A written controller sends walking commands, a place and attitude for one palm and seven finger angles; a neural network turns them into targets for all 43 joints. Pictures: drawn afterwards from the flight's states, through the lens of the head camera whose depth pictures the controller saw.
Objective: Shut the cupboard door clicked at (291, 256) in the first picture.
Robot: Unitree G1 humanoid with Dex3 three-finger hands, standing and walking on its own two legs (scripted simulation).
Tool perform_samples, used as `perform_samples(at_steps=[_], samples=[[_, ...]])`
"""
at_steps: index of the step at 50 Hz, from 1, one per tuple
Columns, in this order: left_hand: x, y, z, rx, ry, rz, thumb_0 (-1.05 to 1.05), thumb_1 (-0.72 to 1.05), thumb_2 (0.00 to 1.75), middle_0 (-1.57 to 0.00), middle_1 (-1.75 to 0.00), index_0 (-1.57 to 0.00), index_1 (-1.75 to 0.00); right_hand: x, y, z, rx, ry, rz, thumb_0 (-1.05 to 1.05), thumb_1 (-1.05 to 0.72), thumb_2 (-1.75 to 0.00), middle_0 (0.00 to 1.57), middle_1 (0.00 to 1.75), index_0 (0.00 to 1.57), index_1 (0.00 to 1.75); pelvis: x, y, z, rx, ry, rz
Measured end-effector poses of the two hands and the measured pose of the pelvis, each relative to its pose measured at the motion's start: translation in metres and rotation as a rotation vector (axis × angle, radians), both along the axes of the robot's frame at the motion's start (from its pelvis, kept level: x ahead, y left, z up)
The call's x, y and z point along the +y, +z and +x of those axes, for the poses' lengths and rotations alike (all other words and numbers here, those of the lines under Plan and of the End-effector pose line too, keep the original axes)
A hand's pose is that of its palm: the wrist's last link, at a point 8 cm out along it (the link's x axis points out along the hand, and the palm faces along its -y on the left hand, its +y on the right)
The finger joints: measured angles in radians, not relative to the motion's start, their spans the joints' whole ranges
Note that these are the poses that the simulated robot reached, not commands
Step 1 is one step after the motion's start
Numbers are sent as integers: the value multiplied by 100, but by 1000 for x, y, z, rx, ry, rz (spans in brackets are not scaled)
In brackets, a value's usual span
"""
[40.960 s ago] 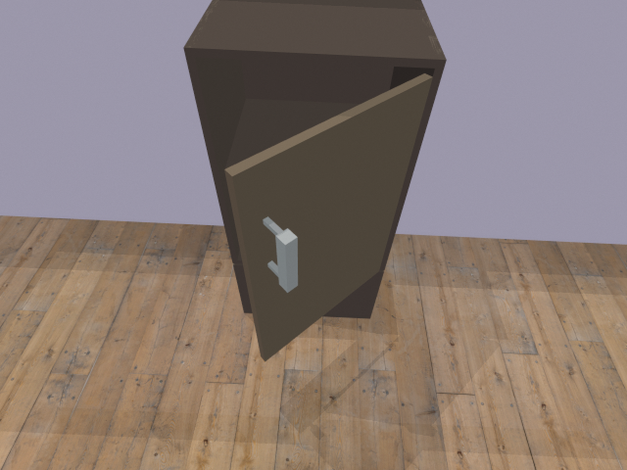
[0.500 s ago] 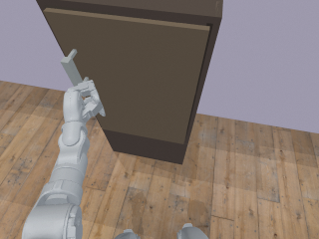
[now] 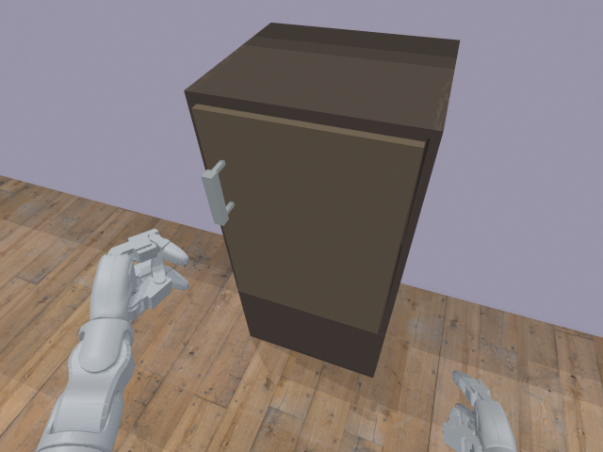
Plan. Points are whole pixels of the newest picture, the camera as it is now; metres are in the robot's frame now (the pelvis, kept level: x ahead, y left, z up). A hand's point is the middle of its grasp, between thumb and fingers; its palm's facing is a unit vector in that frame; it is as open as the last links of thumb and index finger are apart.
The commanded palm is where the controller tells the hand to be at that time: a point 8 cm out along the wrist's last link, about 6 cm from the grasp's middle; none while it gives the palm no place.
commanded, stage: draw the hand back to the body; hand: left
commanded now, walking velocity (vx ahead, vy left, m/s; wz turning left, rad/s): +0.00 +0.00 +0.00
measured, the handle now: (220, 192) +0.60 +0.22 -0.01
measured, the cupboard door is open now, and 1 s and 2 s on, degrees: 0 0 0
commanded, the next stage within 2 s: step back with the hand held close in 0.80 s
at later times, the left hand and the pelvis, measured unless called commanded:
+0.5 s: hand (27, 328) +0.19 +0.28 +0.17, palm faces +0.48 -0.77 -0.43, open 6.7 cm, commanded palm +0.15 +0.31 +0.18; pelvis +0.01 +0.00 +0.01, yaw +1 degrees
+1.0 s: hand (31, 330) +0.19 +0.27 +0.17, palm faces +0.47 -0.78 -0.41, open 7.4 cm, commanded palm +0.13 +0.30 +0.18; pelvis +0.00 +0.00 +0.01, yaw +1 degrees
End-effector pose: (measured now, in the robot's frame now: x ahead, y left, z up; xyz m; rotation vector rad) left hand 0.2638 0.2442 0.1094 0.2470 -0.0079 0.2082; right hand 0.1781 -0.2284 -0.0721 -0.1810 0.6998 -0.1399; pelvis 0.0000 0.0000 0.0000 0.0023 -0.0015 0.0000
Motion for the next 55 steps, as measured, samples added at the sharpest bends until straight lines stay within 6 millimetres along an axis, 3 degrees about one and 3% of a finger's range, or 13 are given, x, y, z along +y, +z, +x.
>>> perform_samples(at_steps=[6, 12, 25, 35, 44, 55], samples=[[18, 20, -33, -31, 72, 42, 2, 90, 90, -85, -100, -85, -100, 21, 8, 19, -47, 77, 25, 1, -90, -90, 20, 30, 20, 30, 2, 5, 6, -34, 7, -1], [37, 36, -62, -48, 147, 96, 2, 90, 90, -69, -82, -69, -82, 32, 4, 21, -33, 113, 38, 1, -90, -90, 20, 30, 20, 30, 3, 7, 11, -48, 11, -3], [66, 77, -118, -112, 274, 258, 2, 90, 90, -34, -44, -34, -44, 22, -5, 10, -11, 96, 26, 1, -90, -90, 20, 30, 20, 30, 4, 7, 14, -57, 13, -5], [59, 67, -119, -113, 266, 205, 2, 89, 90, -23, -32, -23, -32, 13, -1, 4, -33, 78, 3, 1, -90, -90, 20, 30, 20, 30, 2, 7, 6, -67, 12, -2], [56, 72, -119, -140, 236, 213, 2, 89, 90, -21, -30, -21, -30, 12, 4, -3, -61, 61, 12, 1, -90, -90, 20, 30, 20, 30, 0, 7, 1, -79, 2, -5], [64, 76, -121, -145, 222, 283, 1, 89, 90, -21, -30, -21, -30, 5, -6, -19, 14, 21, 3, 1, -90, -90, 20, 30, 20, 30, 8, 6, -6, -9, 10, -20]])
